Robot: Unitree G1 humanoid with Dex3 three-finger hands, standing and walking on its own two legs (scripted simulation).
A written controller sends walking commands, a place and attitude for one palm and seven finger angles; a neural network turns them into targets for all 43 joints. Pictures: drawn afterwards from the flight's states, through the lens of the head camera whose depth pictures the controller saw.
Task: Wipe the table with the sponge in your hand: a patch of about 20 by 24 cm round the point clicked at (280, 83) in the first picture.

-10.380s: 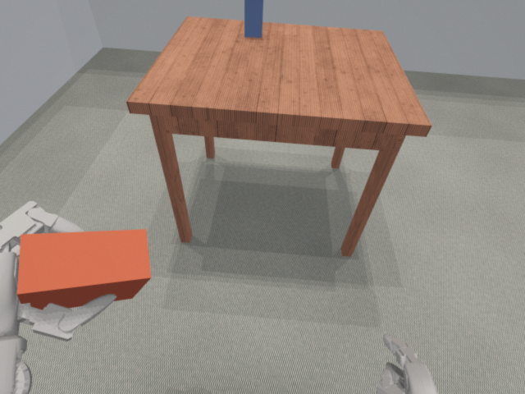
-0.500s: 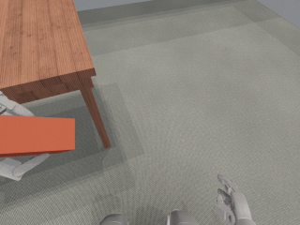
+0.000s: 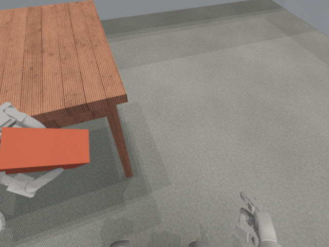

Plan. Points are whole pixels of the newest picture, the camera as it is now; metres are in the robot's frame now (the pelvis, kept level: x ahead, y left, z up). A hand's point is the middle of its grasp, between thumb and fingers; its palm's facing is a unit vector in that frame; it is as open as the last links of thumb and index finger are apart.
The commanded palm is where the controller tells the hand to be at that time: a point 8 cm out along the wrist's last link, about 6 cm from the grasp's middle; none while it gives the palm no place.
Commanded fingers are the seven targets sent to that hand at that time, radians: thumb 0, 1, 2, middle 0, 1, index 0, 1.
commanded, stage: shuffle to correct the standing spot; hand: left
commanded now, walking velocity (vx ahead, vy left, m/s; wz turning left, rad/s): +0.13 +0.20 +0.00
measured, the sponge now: (56, 151) +0.25 +0.21 +0.16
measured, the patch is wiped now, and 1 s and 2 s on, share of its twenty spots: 0.00 0.00 0.00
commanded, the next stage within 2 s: none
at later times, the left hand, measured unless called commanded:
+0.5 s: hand out of the picture +0.26 +0.33 +0.19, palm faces +0.39 -0.79 -0.48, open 10.0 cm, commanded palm +0.19 +0.38 +0.20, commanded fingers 0.00 0.10 1.30 -1.20 -1.60 -1.20 -1.60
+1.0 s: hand out of the picture +0.29 +0.43 +0.20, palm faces +0.34 -0.81 -0.48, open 10.0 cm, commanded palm +0.22 +0.48 +0.20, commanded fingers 0.00 0.10 1.30 -1.20 -1.60 -1.20 -1.60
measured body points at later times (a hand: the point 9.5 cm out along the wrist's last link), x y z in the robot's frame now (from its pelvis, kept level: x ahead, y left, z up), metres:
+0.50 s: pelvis +0.04 +0.10 +0.00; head +0.08 +0.10 +0.45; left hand +0.24 +0.37 +0.22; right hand +0.21 -0.12 -0.08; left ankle +0.09 +0.22 -0.72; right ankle +0.02 +0.01 -0.70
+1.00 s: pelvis +0.06 +0.20 +0.01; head +0.10 +0.22 +0.45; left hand +0.27 +0.47 +0.22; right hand +0.22 -0.04 -0.07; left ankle +0.12 +0.32 -0.72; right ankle +0.02 +0.09 -0.65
